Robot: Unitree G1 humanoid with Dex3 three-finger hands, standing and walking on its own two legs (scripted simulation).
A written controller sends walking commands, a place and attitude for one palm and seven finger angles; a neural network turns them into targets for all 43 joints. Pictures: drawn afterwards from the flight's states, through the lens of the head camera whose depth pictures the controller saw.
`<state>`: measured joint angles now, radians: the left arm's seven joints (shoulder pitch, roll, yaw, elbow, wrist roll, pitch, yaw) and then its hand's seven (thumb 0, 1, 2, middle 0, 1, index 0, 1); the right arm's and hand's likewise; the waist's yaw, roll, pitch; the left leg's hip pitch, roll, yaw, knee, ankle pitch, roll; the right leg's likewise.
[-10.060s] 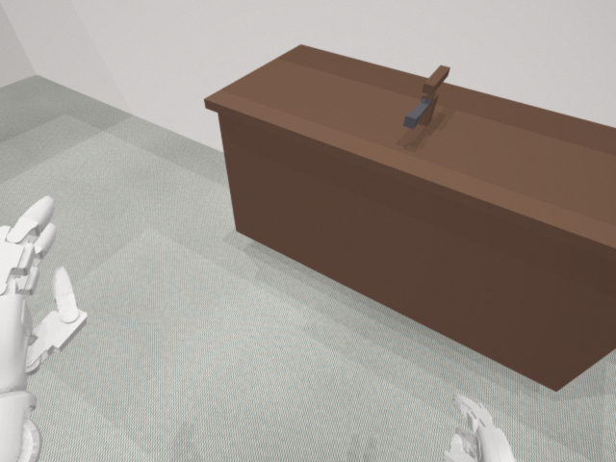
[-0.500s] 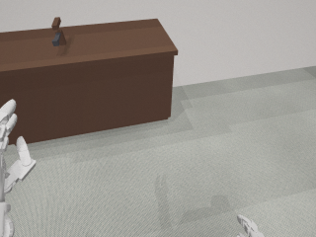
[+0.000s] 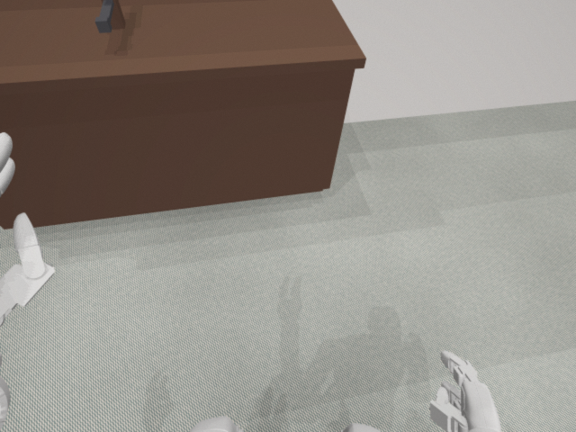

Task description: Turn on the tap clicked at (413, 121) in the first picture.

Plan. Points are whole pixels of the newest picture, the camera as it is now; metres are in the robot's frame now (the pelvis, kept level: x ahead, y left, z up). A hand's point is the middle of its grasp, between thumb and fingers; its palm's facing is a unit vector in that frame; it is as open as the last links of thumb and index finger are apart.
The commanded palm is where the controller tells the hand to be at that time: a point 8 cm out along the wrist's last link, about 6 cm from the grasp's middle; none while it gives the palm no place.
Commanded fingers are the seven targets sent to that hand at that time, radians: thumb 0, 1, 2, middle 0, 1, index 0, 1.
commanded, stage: take the last steps up to it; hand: left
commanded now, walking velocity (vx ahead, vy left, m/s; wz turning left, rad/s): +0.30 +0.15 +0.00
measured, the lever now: (103, 24) +0.97 +0.53 +0.02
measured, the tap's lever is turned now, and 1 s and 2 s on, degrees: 0 0 0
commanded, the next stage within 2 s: none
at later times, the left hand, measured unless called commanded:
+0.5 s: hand (69, 195) +0.31 +0.26 +0.17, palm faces +0.38 -0.80 -0.47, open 7.4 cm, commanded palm +0.26 +0.31 +0.19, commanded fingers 0.00 0.90 0.90 -0.20 -0.30 -0.20 -0.30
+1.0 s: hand (52, 94) +0.44 +0.32 +0.21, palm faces +0.31 -0.81 -0.50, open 7.5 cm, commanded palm +0.39 +0.38 +0.19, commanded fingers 0.00 0.90 0.90 -0.20 -0.30 -0.20 -0.30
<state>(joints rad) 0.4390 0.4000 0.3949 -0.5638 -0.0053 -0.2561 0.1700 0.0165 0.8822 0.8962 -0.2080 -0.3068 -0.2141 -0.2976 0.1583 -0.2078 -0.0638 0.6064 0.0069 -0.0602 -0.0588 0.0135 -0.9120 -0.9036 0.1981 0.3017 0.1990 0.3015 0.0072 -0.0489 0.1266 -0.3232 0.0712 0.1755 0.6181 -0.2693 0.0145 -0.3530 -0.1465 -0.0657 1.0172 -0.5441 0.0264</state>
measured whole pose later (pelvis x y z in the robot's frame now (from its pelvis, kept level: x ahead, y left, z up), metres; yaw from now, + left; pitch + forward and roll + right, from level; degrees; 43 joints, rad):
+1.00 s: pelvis +0.21 +0.11 +0.01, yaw -2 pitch +1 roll +1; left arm 0.51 0.40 0.37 -0.62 -0.02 -0.24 0.14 0.02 0.88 0.90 -0.21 -0.31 -0.21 -0.30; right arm 0.20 -0.10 0.04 0.62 0.00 -0.11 -0.03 0.01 -0.91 -0.90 0.21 0.30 0.21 0.30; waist 0.00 0.01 0.07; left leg -0.23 0.06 0.21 0.51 -0.29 0.02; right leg -0.45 -0.07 -0.17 0.78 -0.37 0.03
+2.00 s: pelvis +0.41 +0.16 +0.00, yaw -4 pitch -1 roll +0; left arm 0.43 0.37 0.39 -0.41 -0.02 -0.20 0.15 0.01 0.88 0.90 -0.21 -0.31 -0.21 -0.30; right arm 0.19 -0.19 0.01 0.65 0.01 -0.05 -0.05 0.01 -0.91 -0.90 0.21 0.30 0.21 0.30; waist 0.02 0.08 0.05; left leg -0.35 0.07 0.13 0.83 -0.43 0.00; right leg -0.30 -0.03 -0.18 0.60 -0.28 -0.06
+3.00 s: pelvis +0.50 +0.21 +0.01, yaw -9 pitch -1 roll +0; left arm 0.39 0.29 0.30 -0.43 -0.03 -0.22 0.13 0.02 0.89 0.90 -0.20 -0.30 -0.20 -0.30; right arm 0.21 -0.28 -0.01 0.59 0.02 -0.15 0.02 0.01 -0.91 -0.90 0.20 0.30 0.20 0.30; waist -0.01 -0.02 0.08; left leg -0.37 0.01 0.05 0.77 -0.33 0.01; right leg -0.22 0.01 -0.07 0.48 -0.24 -0.04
